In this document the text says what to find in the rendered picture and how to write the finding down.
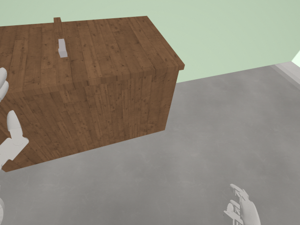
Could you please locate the right robot hand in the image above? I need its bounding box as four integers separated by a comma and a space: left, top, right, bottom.
224, 184, 261, 225

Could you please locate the left robot hand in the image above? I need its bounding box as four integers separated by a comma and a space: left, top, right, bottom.
0, 67, 29, 170

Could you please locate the tap lever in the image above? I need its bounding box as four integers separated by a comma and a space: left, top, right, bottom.
58, 39, 68, 58

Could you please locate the counter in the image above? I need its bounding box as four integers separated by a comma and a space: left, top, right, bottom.
0, 16, 185, 172

